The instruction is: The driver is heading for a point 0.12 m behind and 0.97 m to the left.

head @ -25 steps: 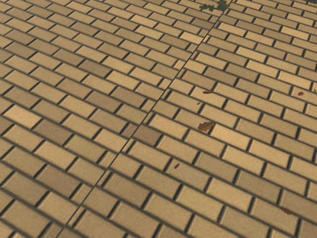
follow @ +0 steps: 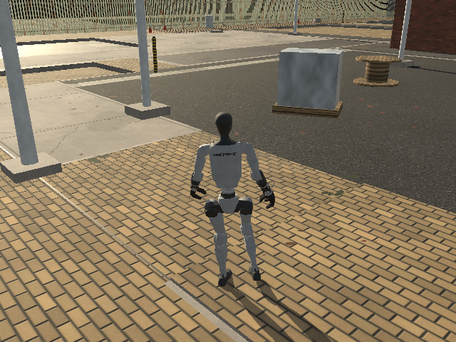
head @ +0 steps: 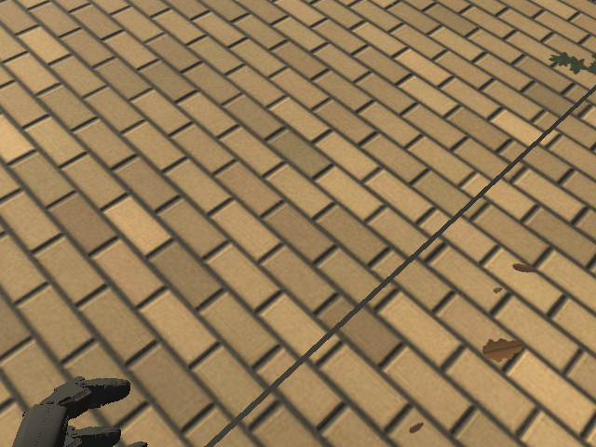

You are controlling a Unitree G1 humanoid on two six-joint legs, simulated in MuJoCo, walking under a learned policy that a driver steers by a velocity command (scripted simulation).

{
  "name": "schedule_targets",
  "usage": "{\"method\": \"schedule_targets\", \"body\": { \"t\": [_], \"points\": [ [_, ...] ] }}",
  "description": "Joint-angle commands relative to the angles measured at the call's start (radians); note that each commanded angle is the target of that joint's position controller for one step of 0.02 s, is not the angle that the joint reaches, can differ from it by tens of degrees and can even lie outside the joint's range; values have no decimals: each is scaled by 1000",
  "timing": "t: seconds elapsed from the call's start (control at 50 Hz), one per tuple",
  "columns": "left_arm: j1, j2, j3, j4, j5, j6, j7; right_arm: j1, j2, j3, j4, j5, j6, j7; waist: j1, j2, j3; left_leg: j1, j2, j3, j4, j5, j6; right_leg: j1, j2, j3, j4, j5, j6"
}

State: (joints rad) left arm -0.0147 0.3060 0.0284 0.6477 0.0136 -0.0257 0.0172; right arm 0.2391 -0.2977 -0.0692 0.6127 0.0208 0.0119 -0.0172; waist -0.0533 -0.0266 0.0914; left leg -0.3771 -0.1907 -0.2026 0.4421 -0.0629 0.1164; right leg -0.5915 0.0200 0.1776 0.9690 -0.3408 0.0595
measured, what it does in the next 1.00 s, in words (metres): goes down, turning left: right foot, then left foot 0.03 m lower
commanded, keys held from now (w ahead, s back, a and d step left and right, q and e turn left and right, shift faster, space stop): w+q+shift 1.00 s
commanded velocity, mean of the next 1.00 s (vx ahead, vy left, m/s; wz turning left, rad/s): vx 0.85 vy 0.00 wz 0.98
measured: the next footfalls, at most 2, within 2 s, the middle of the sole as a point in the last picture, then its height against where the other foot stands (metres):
right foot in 0.22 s outside the picture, level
left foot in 0.72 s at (163, 424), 0.03 m lower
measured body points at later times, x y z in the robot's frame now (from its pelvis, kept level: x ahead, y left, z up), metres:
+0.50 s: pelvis +0.24 -0.02 +0.00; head +0.25 -0.01 +0.44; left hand +0.10 +0.23 -0.12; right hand +0.55 -0.16 -0.07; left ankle +0.30 +0.18 -0.63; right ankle +0.18 -0.19 -0.73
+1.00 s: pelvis +0.56 +0.27 -0.03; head +0.57 +0.31 +0.41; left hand +0.52 +0.61 -0.08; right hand +0.80 +0.12 -0.14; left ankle +0.45 +0.22 -0.77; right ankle +0.87 +0.33 -0.70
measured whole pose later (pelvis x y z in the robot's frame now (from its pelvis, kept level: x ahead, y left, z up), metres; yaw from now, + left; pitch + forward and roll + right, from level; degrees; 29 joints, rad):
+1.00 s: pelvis +0.56 +0.27 -0.03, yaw +58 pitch +1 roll +0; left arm 0.03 0.29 0.01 0.54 0.02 -0.14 -0.01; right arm 0.44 -0.25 -0.05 0.76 0.03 -0.06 -0.01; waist -0.08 -0.05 0.05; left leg -0.03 -0.16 -0.20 0.41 -0.37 0.13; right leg -0.72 -0.11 0.15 0.71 0.05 0.08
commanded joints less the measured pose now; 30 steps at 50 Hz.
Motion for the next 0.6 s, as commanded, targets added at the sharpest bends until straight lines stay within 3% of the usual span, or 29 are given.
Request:
{"method": "schedule_targets", "body": {
  "t": [0.02,0.12,0.16,0.2,0.22,0.24,0.26,0.28,0.3,0.32,0.38,0.44,0.5,0.54,0.58,0.6],
  "points": [
    [37,88,32,-37,-14,-10,-6,-42,-186,-52,-101,3,-5,-20,38,123,-194,120,221,-382,-197,-479,128,53,19,-24,-154,88,16],
    [-33,80,38,-55,-27,-63,-10,-9,-158,-43,-83,8,-7,-8,-8,156,-129,116,206,-413,-139,-513,113,144,31,-19,-364,131,13],
    [-2,86,48,-51,-40,-75,-11,-32,-139,-35,-92,8,-5,1,9,169,-114,52,199,-424,-101,-530,102,266,32,-33,-423,138,10],
    [107,96,67,-25,-48,-84,-10,-62,-112,-22,-103,14,-4,11,76,134,-110,-92,170,-391,8,-590,61,490,-3,-52,-525,180,-18],
    [221,122,82,-6,-45,-86,-7,-53,-68,-7,-104,17,-7,16,125,71,-159,-225,128,-306,197,-666,10,681,-103,13,-540,104,-58],
    [362,156,87,6,-27,-84,-6,-28,26,21,-103,3,-15,17,156,-43,-239,-315,42,-113,513,-636,-37,815,-280,200,-566,-115,-119],
    [354,237,100,10,6,-87,-18,-64,-9,24,-188,36,-36,23,121,-263,-142,-610,90,-41,620,-504,-44,810,-434,591,-739,-485,-223],
    [285,200,101,-9,-12,-87,-16,-96,-94,8,-171,25,-41,21,123,-210,-43,-683,194,16,720,-407,-75,744,-448,578,-753,-502,-228],
    [299,153,86,-6,-23,-80,-8,-107,-138,-9,-152,6,-38,21,137,-121,-22,-689,215,45,791,-336,-87,722,-404,450,-730,-410,-193],
    [315,137,76,-11,-24,-73,-5,-85,-126,-10,-134,-6,-33,22,132,-55,-38,-648,233,68,848,-297,-88,692,-350,333,-721,-315,-158],
    [334,121,59,19,-8,-74,-3,-106,-86,-3,-144,12,-35,33,119,-74,5,-615,296,111,905,-164,-91,581,-265,84,-776,-102,-139],
    [349,103,50,51,7,-81,-5,-142,-72,0,-147,20,-37,37,118,-75,29,-582,305,123,841,-28,-110,522,-222,-96,-811,72,-142],
    [378,109,49,81,18,-89,-6,-199,-66,0,-137,19,-46,52,134,-51,51,-524,299,175,679,114,-105,538,-216,-222,-838,223,-134],
    [413,111,47,106,13,-87,-6,-240,-61,1,-135,27,-57,73,145,-24,75,-517,293,199,533,178,-76,616,-225,-280,-835,297,-110],
    [442,147,53,128,1,-78,-4,-290,-42,9,-142,32,-67,98,153,-26,92,-479,272,257,388,174,-43,693,-245,-337,-820,466,-88],
    [425,168,56,126,-1,-70,-1,-294,-45,9,-144,36,-70,110,133,-31,89,-387,246,294,275,187,-28,691,-233,-389,-799,630,-68]
  ]
}}
Over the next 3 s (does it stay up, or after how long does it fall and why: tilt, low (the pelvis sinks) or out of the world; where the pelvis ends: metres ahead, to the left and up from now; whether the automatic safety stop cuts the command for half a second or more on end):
stays up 0.20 1.81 -0.06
